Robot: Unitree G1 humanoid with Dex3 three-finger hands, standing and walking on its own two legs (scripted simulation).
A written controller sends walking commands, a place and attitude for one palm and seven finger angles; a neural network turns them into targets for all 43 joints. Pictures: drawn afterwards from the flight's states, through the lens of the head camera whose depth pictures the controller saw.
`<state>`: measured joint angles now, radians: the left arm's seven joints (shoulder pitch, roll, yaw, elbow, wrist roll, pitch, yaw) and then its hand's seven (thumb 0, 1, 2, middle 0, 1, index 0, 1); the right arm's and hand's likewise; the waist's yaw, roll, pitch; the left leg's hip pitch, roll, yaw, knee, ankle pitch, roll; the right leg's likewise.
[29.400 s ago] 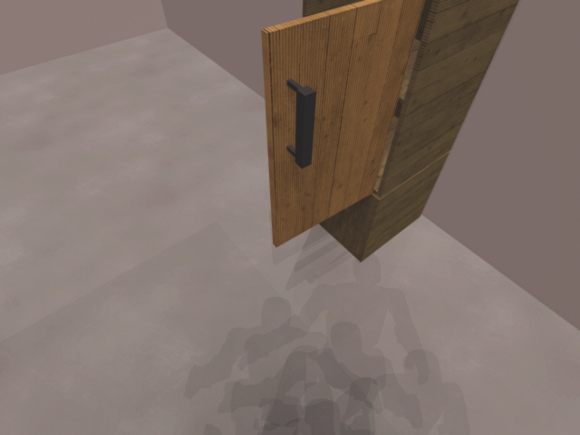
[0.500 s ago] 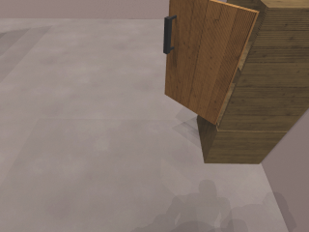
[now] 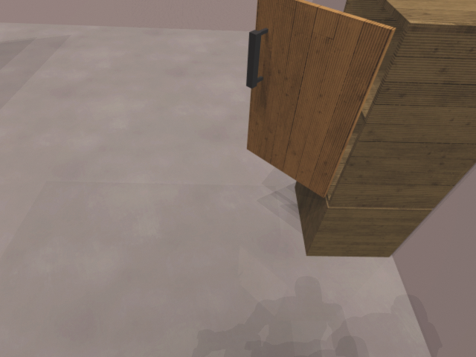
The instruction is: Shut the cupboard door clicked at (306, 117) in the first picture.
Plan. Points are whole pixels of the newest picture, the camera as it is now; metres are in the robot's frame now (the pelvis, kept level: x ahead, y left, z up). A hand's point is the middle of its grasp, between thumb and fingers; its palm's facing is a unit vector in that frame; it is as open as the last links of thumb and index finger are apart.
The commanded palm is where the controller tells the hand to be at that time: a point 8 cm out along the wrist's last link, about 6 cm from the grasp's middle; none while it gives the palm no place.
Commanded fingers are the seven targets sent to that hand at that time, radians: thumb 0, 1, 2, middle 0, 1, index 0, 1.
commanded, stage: look to check the result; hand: left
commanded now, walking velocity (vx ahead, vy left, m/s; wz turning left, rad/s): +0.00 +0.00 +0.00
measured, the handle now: (257, 58) +0.92 -0.02 +0.06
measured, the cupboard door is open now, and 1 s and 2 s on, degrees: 47 47 47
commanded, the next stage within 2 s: walk to a spot facing it in 0.42 s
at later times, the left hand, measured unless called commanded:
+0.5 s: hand out of the picture +0.08 +0.23 -0.16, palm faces -0.02 -0.95 -0.31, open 7.3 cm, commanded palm none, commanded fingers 0.00 0.90 0.90 -0.20 -0.30 -0.20 -0.30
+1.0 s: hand out of the picture +0.01 +0.23 -0.21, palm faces +0.22 -0.95 -0.23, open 7.3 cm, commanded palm none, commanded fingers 0.00 0.90 0.90 -0.20 -0.30 -0.20 -0.30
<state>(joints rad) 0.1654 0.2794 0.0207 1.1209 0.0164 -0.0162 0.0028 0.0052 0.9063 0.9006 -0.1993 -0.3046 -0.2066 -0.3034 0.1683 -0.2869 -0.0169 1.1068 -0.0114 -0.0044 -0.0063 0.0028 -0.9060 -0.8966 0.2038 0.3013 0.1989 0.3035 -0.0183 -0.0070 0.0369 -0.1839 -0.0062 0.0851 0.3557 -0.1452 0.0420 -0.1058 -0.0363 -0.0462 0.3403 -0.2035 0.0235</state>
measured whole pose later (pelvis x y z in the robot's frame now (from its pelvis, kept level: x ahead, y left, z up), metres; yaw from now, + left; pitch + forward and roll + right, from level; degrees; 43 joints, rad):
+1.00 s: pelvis +0.00 +0.02 -0.03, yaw +13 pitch -2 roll -1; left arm 0.19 0.24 0.06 1.00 0.02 0.05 0.02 0.01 0.91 0.90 -0.20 -0.30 -0.21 -0.30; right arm 0.21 -0.20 -0.04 0.99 -0.02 0.05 0.02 0.00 -0.91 -0.90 0.20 0.30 0.20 0.30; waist -0.03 -0.04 0.13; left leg -0.38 0.00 0.05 0.70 -0.25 0.03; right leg -0.26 -0.13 -0.15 0.83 -0.52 0.06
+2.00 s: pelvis +0.03 +0.06 -0.02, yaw +48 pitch -1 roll +1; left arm 0.36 0.26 0.09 1.02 0.03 0.02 -0.01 0.01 0.91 0.90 -0.20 -0.30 -0.20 -0.30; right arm 0.12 -0.21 -0.03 0.87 -0.02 -0.03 0.02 0.00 -0.91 -0.90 0.20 0.30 0.20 0.30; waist 0.03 -0.06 0.10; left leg -0.29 0.00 0.10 0.61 -0.29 0.03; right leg -0.40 -0.17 -0.08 1.15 -0.44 0.04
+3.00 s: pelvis +0.24 +0.34 -0.02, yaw +62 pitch -2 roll -1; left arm 0.29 0.18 0.05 1.02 0.02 0.03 0.02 0.01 0.91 0.90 -0.20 -0.30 -0.20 -0.30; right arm 0.07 -0.16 0.00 0.93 -0.03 -0.01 -0.02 0.00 -0.91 -0.90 0.20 0.30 0.20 0.30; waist 0.05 -0.02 0.10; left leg -0.33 0.04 0.17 0.58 -0.22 0.07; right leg -0.38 -0.08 -0.05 1.01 -0.50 0.02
